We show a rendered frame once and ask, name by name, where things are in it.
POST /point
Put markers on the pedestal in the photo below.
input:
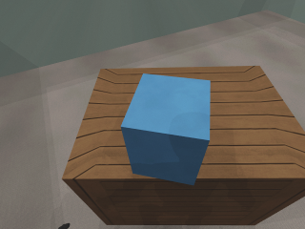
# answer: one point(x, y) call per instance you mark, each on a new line
point(254, 165)

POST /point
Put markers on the carton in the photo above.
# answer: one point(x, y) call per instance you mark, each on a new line
point(166, 129)

